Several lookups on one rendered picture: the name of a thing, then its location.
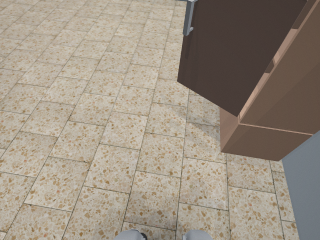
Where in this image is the handle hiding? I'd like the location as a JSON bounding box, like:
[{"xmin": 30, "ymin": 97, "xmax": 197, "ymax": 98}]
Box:
[{"xmin": 182, "ymin": 0, "xmax": 198, "ymax": 36}]

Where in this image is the cupboard door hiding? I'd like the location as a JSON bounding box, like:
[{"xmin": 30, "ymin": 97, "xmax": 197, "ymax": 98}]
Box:
[{"xmin": 177, "ymin": 0, "xmax": 308, "ymax": 117}]

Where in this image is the robot left thigh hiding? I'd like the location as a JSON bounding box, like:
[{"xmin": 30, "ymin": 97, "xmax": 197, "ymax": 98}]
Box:
[{"xmin": 113, "ymin": 230, "xmax": 146, "ymax": 240}]

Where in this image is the robot thigh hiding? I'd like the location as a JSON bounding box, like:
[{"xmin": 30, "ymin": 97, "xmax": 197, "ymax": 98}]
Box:
[
  {"xmin": 113, "ymin": 230, "xmax": 146, "ymax": 240},
  {"xmin": 182, "ymin": 229, "xmax": 213, "ymax": 240}
]

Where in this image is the robot right thigh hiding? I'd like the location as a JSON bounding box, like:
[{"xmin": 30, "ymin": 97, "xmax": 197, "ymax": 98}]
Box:
[{"xmin": 182, "ymin": 229, "xmax": 213, "ymax": 240}]

